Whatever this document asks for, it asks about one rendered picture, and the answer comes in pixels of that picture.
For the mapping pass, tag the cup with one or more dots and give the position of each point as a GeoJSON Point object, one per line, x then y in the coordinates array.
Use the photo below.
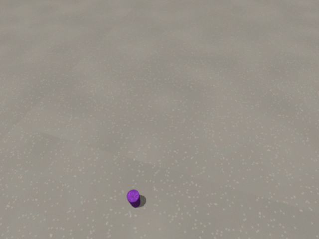
{"type": "Point", "coordinates": [134, 198]}

